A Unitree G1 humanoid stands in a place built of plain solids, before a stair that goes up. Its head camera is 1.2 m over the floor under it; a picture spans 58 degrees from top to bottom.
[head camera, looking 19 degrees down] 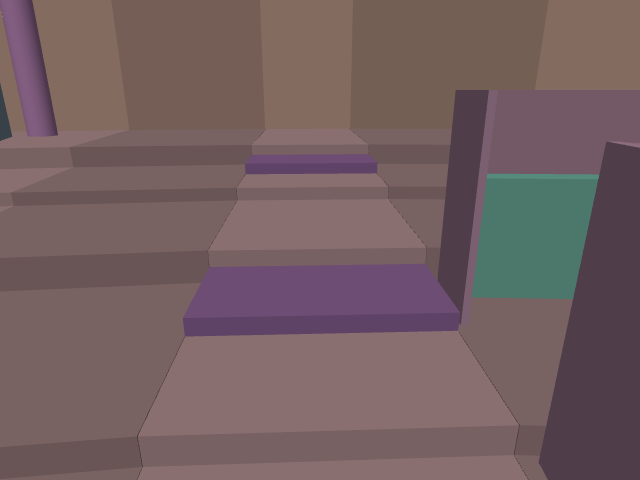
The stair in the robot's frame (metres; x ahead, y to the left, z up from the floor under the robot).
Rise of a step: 0.10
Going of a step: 0.60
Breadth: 1.28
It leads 2 degrees to the left of straight ahead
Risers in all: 3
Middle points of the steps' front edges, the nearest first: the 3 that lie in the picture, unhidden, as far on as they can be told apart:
1.16 -0.04 0.13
1.76 -0.01 0.23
2.36 0.01 0.33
